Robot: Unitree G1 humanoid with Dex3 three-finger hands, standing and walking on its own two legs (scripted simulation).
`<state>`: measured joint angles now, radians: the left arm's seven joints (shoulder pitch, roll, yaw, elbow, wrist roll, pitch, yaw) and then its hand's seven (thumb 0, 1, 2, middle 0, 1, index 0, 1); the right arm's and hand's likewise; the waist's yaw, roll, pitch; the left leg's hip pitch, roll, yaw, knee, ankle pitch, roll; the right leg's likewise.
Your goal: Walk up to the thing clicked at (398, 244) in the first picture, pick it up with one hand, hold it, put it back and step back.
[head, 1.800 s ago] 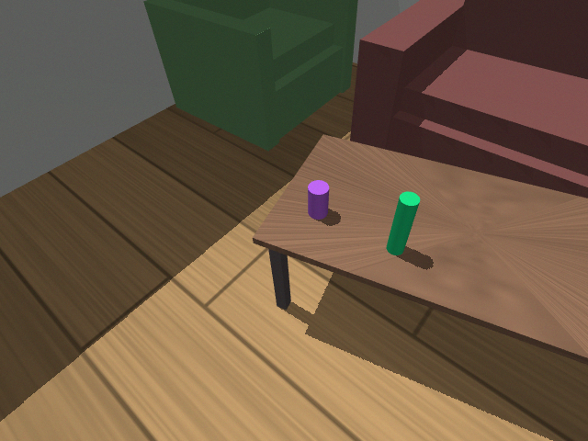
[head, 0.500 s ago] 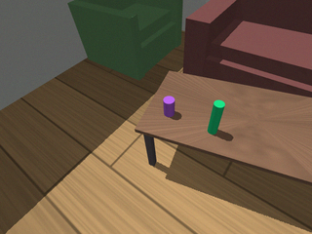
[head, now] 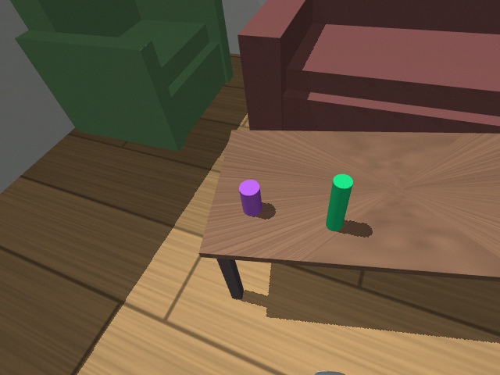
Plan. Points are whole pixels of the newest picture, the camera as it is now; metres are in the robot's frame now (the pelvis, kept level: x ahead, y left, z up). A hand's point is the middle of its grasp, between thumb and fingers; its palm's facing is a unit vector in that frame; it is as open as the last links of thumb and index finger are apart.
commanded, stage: walk up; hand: right
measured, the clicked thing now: (338, 204) +0.56 -0.22 -0.22
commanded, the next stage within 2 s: none
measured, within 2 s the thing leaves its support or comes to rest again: neither
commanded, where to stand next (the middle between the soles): +0.17 +0.07 m, yaw -11 degrees
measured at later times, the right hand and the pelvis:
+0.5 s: hand (372, 357) +0.17 -0.17 -0.13, palm faces +0.09 +0.90 -0.43, open 7.4 cm; pelvis +0.12 +0.11 -0.01, yaw -8 degrees
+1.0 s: hand out of the picture +0.12 -0.19 -0.16, palm faces +0.18 +0.89 -0.41, open 7.4 cm; pelvis +0.11 +0.09 -0.02, yaw -13 degrees
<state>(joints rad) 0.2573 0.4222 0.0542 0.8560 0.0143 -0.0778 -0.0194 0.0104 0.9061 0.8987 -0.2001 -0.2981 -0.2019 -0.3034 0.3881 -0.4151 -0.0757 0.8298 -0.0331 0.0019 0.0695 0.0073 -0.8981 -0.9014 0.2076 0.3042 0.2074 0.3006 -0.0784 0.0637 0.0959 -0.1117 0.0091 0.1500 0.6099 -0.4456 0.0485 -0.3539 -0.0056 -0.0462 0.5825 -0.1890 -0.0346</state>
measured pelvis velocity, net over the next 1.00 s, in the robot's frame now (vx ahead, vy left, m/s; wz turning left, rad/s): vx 0.11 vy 0.09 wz -0.23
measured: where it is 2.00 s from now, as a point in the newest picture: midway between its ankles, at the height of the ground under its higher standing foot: outside the picture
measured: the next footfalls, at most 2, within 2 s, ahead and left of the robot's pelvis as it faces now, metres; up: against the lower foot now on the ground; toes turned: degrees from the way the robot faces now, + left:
left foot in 0.32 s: +0.20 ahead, +0.20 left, +0.00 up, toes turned -11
right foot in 0.74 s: +0.14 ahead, -0.04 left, +0.00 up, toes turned -13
